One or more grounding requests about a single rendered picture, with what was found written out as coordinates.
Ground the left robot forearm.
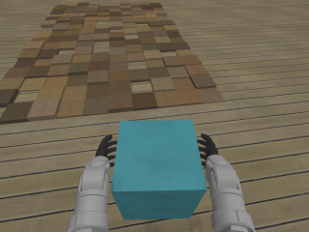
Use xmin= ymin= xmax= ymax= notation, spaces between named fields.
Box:
xmin=67 ymin=156 xmax=111 ymax=232

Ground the carton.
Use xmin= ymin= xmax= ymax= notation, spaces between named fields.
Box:
xmin=111 ymin=120 xmax=208 ymax=220

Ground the right robot forearm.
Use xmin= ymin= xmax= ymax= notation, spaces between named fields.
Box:
xmin=206 ymin=155 xmax=256 ymax=232

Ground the robot right hand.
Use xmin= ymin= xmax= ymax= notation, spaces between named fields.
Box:
xmin=196 ymin=133 xmax=219 ymax=167

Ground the robot left hand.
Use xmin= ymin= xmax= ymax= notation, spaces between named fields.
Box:
xmin=95 ymin=134 xmax=118 ymax=167

